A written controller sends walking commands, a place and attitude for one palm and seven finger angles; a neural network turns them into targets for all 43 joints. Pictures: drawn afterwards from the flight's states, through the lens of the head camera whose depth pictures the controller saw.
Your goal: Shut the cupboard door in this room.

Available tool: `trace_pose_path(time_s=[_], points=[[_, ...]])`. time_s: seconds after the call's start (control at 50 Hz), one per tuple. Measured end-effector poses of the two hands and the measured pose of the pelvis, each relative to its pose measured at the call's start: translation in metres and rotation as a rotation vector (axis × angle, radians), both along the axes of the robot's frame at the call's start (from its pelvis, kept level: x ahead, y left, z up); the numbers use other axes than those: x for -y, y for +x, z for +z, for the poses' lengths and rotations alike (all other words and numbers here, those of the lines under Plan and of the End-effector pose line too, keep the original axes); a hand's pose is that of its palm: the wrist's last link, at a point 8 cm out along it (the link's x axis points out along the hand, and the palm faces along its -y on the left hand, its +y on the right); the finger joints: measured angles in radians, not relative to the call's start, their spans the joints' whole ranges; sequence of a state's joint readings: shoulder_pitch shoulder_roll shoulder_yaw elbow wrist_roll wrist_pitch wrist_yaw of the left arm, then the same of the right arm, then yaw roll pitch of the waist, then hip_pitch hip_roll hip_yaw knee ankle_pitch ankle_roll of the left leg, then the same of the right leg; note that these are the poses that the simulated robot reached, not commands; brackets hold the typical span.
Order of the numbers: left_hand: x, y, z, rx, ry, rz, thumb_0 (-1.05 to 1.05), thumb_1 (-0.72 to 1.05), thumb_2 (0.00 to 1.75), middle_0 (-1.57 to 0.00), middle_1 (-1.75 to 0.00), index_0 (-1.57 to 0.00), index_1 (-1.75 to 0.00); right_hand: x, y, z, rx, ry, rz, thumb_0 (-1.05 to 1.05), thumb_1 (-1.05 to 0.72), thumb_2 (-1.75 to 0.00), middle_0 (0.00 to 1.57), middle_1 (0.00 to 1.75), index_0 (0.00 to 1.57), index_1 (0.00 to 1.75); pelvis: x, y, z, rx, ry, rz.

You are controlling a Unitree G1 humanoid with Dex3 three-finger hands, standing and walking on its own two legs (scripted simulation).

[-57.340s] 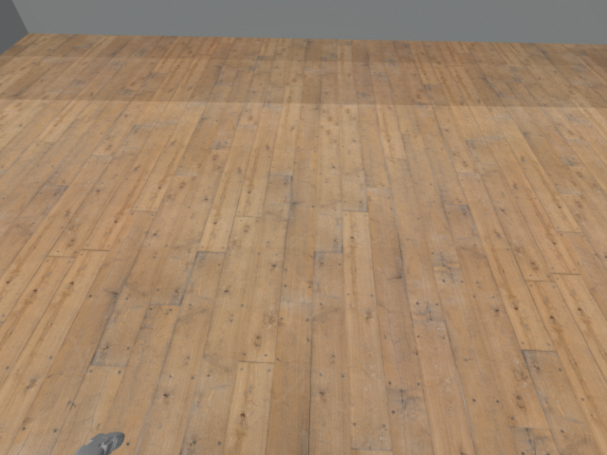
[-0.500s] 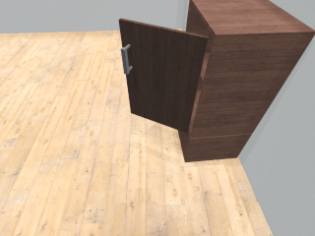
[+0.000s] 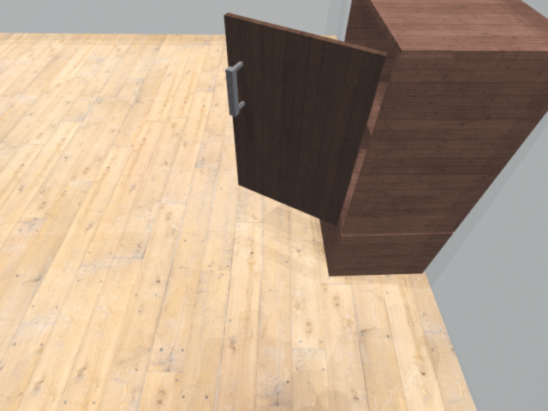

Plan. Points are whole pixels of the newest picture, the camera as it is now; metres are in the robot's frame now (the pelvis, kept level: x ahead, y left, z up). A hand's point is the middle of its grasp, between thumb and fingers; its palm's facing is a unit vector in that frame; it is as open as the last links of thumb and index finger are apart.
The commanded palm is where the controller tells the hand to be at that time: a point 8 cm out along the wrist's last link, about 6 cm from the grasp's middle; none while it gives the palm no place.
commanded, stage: walk to a spot facing it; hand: left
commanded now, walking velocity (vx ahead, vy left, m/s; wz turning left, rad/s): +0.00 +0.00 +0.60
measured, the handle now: (236, 89) +0.88 +0.14 -0.02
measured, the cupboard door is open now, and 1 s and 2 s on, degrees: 59 59 59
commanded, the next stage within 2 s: none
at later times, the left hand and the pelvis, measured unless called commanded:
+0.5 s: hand out of the picture +0.05 +0.25 -0.16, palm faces +0.31 -0.91 -0.28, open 7.3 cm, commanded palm none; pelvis -0.01 +0.00 +0.00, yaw +18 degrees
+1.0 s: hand out of the picture -0.08 +0.12 -0.16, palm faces +0.63 -0.72 -0.28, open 7.4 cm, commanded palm none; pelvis +0.01 -0.06 +0.00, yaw +40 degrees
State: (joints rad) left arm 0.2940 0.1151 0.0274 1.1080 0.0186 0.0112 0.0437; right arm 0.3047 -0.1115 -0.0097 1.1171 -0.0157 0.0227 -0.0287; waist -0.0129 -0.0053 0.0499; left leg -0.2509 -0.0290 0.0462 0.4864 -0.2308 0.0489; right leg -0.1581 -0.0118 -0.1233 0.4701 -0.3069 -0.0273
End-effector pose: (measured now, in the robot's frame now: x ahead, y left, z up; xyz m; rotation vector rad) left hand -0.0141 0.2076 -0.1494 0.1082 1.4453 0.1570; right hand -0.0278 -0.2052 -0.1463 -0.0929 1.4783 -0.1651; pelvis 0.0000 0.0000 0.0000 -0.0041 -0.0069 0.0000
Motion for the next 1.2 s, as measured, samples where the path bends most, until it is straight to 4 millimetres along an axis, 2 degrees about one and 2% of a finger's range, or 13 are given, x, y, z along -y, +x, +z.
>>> trace_pose_path(time_s=[0.1, 0.22, 0.34, 0.46, 0.54, 0.64, 0.7, 0.8, 0.92, 0.98, 1.04, 1.12, 1.2], points=[[-0.019, 0.003, -0.006, 0.043, 0.037, 0.055, 0.00, 0.91, 0.90, -0.20, -0.30, -0.20, -0.30, 0.011, 0.017, -0.005, 0.001, -0.027, 0.057, 0.00, -0.90, -0.90, 0.20, 0.30, 0.20, 0.30, -0.002, -0.004, -0.009, -0.004, -0.019, 0.062], [-0.050, 0.012, -0.024, 0.114, 0.060, 0.132, 0.00, 0.91, 0.90, -0.20, -0.30, -0.20, -0.30, 0.019, 0.062, -0.004, 0.075, -0.094, 0.165, 0.00, -0.90, -0.90, 0.20, 0.30, 0.20, 0.30, -0.014, -0.004, -0.023, 0.007, -0.018, 0.165], [-0.072, 0.028, 0.000, 0.178, 0.099, 0.151, 0.00, 0.91, 0.90, -0.20, -0.30, -0.20, -0.30, 0.020, 0.100, 0.012, 0.155, -0.121, 0.264, 0.00, -0.90, -0.90, 0.20, 0.30, 0.20, 0.30, -0.019, -0.012, -0.008, -0.022, -0.020, 0.219], [-0.083, 0.038, 0.023, 0.264, 0.149, 0.192, 0.00, 0.91, 0.90, -0.20, -0.30, -0.20, -0.30, 0.023, 0.130, 0.024, 0.189, -0.112, 0.348, 0.00, -0.90, -0.90, 0.20, 0.30, 0.20, 0.30, -0.008, -0.012, 0.003, -0.046, -0.031, 0.292], [-0.076, 0.034, 0.030, 0.281, 0.174, 0.229, 0.00, 0.91, 0.90, -0.20, -0.30, -0.20, -0.30, 0.031, 0.149, 0.024, 0.199, -0.098, 0.394, 0.00, -0.90, -0.90, 0.20, 0.30, 0.20, 0.30, 0.006, -0.008, 0.004, -0.051, -0.035, 0.347], [-0.051, 0.020, 0.034, 0.278, 0.204, 0.284, 0.00, 0.91, 0.90, -0.20, -0.30, -0.20, -0.30, 0.048, 0.175, 0.013, 0.201, -0.069, 0.451, 0.00, -0.90, -0.90, 0.20, 0.30, 0.20, 0.30, 0.031, -0.003, -0.001, -0.054, -0.026, 0.420], [-0.030, -0.001, 0.032, 0.257, 0.234, 0.324, 0.00, 0.91, 0.90, -0.20, -0.30, -0.20, -0.30, 0.057, 0.194, -0.001, 0.205, -0.046, 0.478, 0.00, -0.90, -0.90, 0.20, 0.30, 0.20, 0.30, 0.047, 0.002, -0.008, -0.059, -0.005, 0.452], [0.008, -0.042, 0.038, 0.156, 0.221, 0.421, 0.00, 0.91, 0.90, -0.20, -0.30, -0.21, -0.30, 0.056, 0.220, 0.000, 0.205, -0.014, 0.554, 0.01, -0.90, -0.90, 0.20, 0.30, 0.20, 0.30, 0.058, 0.008, -0.001, -0.039, 0.014, 0.533], [0.042, -0.075, 0.032, 0.112, 0.187, 0.546, 0.01, 0.91, 0.90, -0.21, -0.30, -0.21, -0.30, 0.033, 0.244, 0.002, 0.182, 0.015, 0.670, 0.01, -0.91, -0.90, 0.20, 0.30, 0.19, 0.30, 0.063, 0.015, 0.001, -0.041, 0.038, 0.636], [0.055, -0.095, 0.025, 0.097, 0.168, 0.618, 0.00, 0.90, 0.90, -0.21, -0.30, -0.21, -0.30, 0.009, 0.259, 0.003, 0.191, 0.022, 0.748, 0.01, -0.91, -0.90, 0.20, 0.30, 0.19, 0.30, 0.061, 0.014, -0.001, -0.042, 0.035, 0.684], [0.064, -0.120, 0.014, 0.073, 0.144, 0.688, 0.00, 0.90, 0.90, -0.21, -0.30, -0.21, -0.30, -0.024, 0.276, 0.006, 0.233, 0.032, 0.826, 0.01, -0.91, -0.90, 0.20, 0.30, 0.19, 0.30, 0.055, 0.011, -0.006, -0.040, 0.027, 0.727], [0.069, -0.154, -0.008, 0.031, 0.108, 0.771, 0.00, 0.90, 0.90, -0.21, -0.30, -0.21, -0.30, -0.071, 0.295, 0.010, 0.342, 0.045, 0.918, 0.01, -0.91, -0.90, 0.20, 0.30, 0.19, 0.30, 0.043, 0.005, -0.019, -0.038, 0.014, 0.780], [0.061, -0.166, -0.007, 0.006, 0.107, 0.812, 0.01, 0.91, 0.90, -0.21, -0.30, -0.21, -0.30, -0.092, 0.299, 0.024, 0.395, 0.046, 0.968, 0.00, -0.90, -0.90, 0.20, 0.30, 0.20, 0.30, 0.038, 0.003, -0.013, -0.028, 0.007, 0.810]])
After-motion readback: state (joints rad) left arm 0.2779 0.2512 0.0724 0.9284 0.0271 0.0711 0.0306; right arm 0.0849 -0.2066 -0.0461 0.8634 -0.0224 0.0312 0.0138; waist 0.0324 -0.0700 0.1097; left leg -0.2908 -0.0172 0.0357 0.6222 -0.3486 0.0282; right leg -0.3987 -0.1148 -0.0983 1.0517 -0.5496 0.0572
